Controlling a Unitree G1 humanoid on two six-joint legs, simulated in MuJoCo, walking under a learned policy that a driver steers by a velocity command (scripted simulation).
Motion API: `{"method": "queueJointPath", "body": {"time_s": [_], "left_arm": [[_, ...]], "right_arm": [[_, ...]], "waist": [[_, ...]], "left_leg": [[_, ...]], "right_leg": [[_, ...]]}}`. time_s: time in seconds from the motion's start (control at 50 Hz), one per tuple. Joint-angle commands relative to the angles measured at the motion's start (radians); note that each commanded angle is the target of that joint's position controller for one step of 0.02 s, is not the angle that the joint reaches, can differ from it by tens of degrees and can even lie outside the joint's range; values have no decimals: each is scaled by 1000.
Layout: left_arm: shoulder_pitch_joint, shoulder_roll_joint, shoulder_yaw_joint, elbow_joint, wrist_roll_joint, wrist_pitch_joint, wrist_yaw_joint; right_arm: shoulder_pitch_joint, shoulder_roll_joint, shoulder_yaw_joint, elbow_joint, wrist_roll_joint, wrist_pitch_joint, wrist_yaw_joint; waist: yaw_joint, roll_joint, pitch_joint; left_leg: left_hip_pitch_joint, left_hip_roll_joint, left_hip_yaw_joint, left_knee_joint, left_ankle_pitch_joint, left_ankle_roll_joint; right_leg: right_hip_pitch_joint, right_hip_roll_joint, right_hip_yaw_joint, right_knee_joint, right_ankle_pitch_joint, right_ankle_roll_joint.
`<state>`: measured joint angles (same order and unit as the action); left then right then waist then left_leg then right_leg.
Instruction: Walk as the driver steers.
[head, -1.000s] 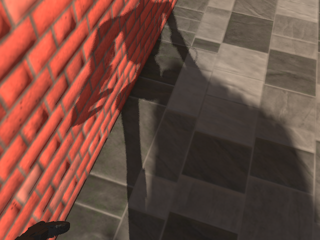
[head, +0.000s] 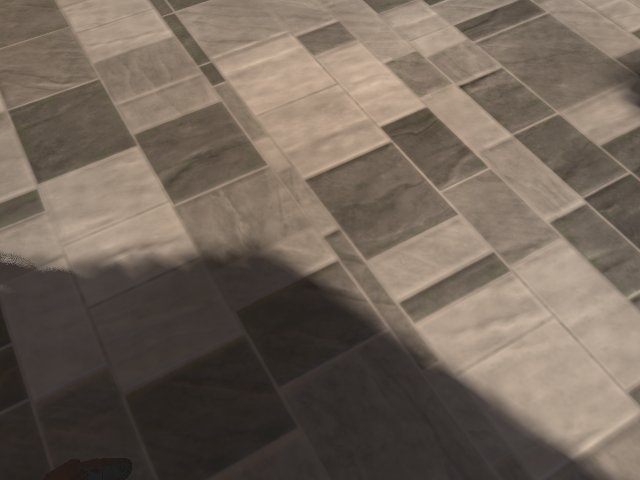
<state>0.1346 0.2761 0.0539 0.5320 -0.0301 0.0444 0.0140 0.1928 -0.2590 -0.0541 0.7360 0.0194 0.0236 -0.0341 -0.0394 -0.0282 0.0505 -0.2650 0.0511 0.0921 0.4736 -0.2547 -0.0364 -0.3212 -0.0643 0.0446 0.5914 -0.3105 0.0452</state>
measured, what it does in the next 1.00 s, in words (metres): steps on the spot, turning left: left foot, then right foot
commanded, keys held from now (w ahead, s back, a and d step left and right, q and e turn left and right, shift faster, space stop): q+shift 0.82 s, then shift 0.04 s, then e+shift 0.14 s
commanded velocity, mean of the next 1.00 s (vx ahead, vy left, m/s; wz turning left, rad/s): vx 0.00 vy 0.00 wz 0.68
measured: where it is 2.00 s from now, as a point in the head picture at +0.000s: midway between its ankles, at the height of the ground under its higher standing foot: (271, 411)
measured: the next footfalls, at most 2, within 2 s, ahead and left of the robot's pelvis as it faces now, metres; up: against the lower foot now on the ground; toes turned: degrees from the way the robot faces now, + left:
left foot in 0.44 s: +0.02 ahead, +0.11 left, +0.00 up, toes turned +25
right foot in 0.94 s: +0.20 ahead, -0.03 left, +0.00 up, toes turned +51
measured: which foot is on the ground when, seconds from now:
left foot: down 0.00-0.00, up 0.02-0.42, down 0.44-0.94, up 0.96-1.00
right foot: down 0.00-0.46, up 0.48-0.92, down 0.94-1.00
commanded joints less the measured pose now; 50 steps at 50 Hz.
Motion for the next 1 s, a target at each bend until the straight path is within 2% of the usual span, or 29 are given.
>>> {"method": "queueJointPath", "body": {"time_s": [0.02, 0.04, 0.06, 0.08, 0.12, 0.16, 0.2, 0.28, 0.36, 0.42, 0.44, 0.46, 0.48, 0.5, 0.52, 0.54, 0.56, 0.62, 0.7, 0.74, 0.76, 0.8, 0.86, 0.9, 0.92, 0.94, 0.96, 0.98, 1.0], "left_arm": [[157, 172, 47, -26, 23, -14, 25], [88, 227, 66, -23, 41, -16, 16], [84, 171, 59, -46, 58, -26, 10], [98, 180, 56, -24, 56, -29, 3], [-2, 135, 46, -31, 28, -37, 3], [-63, 92, 32, -27, 32, -41, 9], [-57, 67, 29, -21, 34, -38, 20], [-37, 124, 51, -4, 47, -32, 29], [-66, 148, 66, 10, 10, -42, 3], [-93, 158, 80, 36, -22, -38, -11], [-70, 141, 81, 56, -24, -37, -10], [-64, 116, 79, 44, -5, -37, -4], [-121, 47, 51, -44, 47, -42, 5], [-167, 110, 61, -25, 46, -41, 12], [-192, 112, 64, -32, 25, -46, 14], [-187, 84, 62, -13, 22, -54, 24], [-178, 108, 68, -2, 29, -55, 32], [-145, 107, 78, 6, 34, -66, 32], [-140, 82, 74, 17, 45, -74, 24], [-111, 80, 71, 28, 44, -73, 16], [-128, 70, 60, 27, 59, -77, 11], [-148, 74, 57, 25, 47, -90, -6], [-109, 102, 58, 39, 42, -102, -26], [-27, 108, 58, 71, 42, -103, -32], [-28, 110, 62, 75, 55, -99, -27], [-49, 129, 47, 45, 74, -98, -24], [-90, 116, 26, 44, 100, -102, -26], [-142, 101, 16, 50, 99, -111, -37], [-147, 80, 14, 44, 73, -110, -41]], "right_arm": [[37, -44, 12, -55, -40, -48, 39], [42, -58, 13, -80, -33, -55, 39], [-23, -159, -18, -65, 0, -52, 37], [-26, -193, -40, -65, 15, -41, 35], [60, -140, -40, -24, 17, -3, 19], [109, -105, -41, -14, 9, 19, 4], [73, -96, -39, -35, 5, 25, 2], [-25, -80, -26, -107, 7, 23, 39], [-12, -98, -35, -146, 5, 41, 69], [25, -107, -53, -154, 8, 46, 82], [89, -133, -68, -139, 0, 39, 70], [194, -251, -110, -123, -3, 28, 48], [186, -398, -139, -151, -41, 21, 43], [155, -317, -112, -174, -52, -3, 51], [127, -287, -96, -175, -43, -22, 49], [98, -275, -95, -159, -15, -26, 33], [43, -247, -84, -171, 7, -17, 19], [17, -246, -82, -187, -14, -5, -8], [37, -272, -101, -183, -4, 2, -22], [23, -286, -104, -181, -14, 5, -21], [13, -280, -101, -189, -10, 4, -21], [-3, -254, -95, -184, 0, 12, -20], [-38, -269, -94, -192, -14, 19, -10], [-87, -216, -67, -204, -7, 17, -7], [-40, -170, -47, -183, -19, 11, -6], [39, -80, -16, -170, -46, 7, -3], [78, -88, -13, -182, -53, -5, -6], [117, -141, -25, -161, -50, -13, -11], [54, -211, -43, -138, -45, -19, -14]], "waist": [[41, -150, -228], [28, -372, -279], [85, -235, -250], [86, -203, -220], [30, -171, -145], [-14, -180, -107], [7, -156, -99], [49, -95, -107], [34, -111, -101], [-5, -99, -108], [-28, -46, -119], [-58, 154, -150], [-28, 442, -197], [-78, 236, -283], [-56, 182, -234], [-20, 100, -187], [5, 70, -143], [51, 109, -133], [59, 139, -128], [68, 162, -132], [57, 155, -135], [47, 198, -136], [47, 250, -174], [75, 252, -191], [58, 212, -179], [16, 7, -202], [-51, -151, -130], [-89, -192, -119], [-45, -135, -81]], "left_leg": [[-169, 21, -88, 161, -42, 59], [-222, -24, -61, 201, -300, 27], [-220, -14, -79, 381, -358, 12], [-323, -26, -86, 552, -372, -4], [-363, 0, -132, 691, -313, -26], [-336, -7, -104, 727, -226, -53], [-344, 10, -83, 648, -155, -69], [-282, 36, -44, 454, -87, -49], [-227, 42, -15, 347, -133, 4], [-110, 0, 35, 159, -26, 58], [6, -35, 19, 51, 87, 96], [216, 43, -182, 7, 569, 175], [361, 298, -648, -57, 888, 409], [375, 344, -643, -98, 732, 448], [328, 300, -561, -106, 616, 399], [296, 242, -513, -113, 491, 345], [260, 220, -483, -119, 452, 307], [184, 162, -464, -146, 392, 276], [118, 106, -474, -135, 281, 250], [71, 94, -497, -118, 235, 246], [73, 82, -505, -112, 203, 240], [58, 55, -541, -93, 158, 220], [69, 62, -567, -33, 295, 205], [37, 41, -533, 32, 257, 161], [-5, 5, -511, 65, 144, 128], [-82, -93, -412, 244, -202, 70], [-155, -168, -398, 336, -442, 4], [-140, -74, -352, 393, -397, -44], [-150, -40, -303, 395, -311, -67]], "right_leg": [[452, -200, 181, -114, 754, -93], [326, -335, 253, -129, 773, -256], [298, -319, 234, -159, 748, -311], [319, -304, 209, -173, 740, -322], [254, -277, 109, -196, 695, -281], [190, -231, -6, -209, 711, -253], [219, -229, -68, -212, 647, -246], [252, -285, -93, -227, 543, -252], [277, -325, -117, -199, 587, -230], [274, -297, -198, -94, 594, -155], [219, -241, -250, 22, 595, -108], [17, -141, -295, 291, 376, -26], [-317, 69, -218, 616, -396, 60], [-377, 56, -14, 745, -421, 55], [-408, 36, 21, 741, -337, 20], [-421, 21, 50, 679, -242, 9], [-427, 12, 60, 621, -160, 9], [-357, 69, 75, 549, -29, 27], [-304, 131, 77, 369, 26, 59], [-259, 147, 79, 324, 41, 60], [-252, 161, 72, 275, 42, 56], [-196, 175, 77, 173, 48, 45], [-82, 182, 57, 43, 40, 29], [87, 145, 16, -140, 220, 6], [166, 91, 59, -215, 295, -18], [266, -105, 295, -266, 396, -78], [187, -211, 520, -292, 533, -225], [103, -249, 644, -345, 351, -312], [112, -173, 561, -327, 232, -291]]}}
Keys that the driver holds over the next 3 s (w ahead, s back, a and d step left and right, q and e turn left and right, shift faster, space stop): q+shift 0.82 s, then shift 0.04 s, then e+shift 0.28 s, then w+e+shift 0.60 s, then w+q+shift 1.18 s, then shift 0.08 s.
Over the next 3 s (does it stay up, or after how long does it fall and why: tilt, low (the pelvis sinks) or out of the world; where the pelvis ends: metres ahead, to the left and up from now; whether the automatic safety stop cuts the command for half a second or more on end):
stays up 1.42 0.36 -0.03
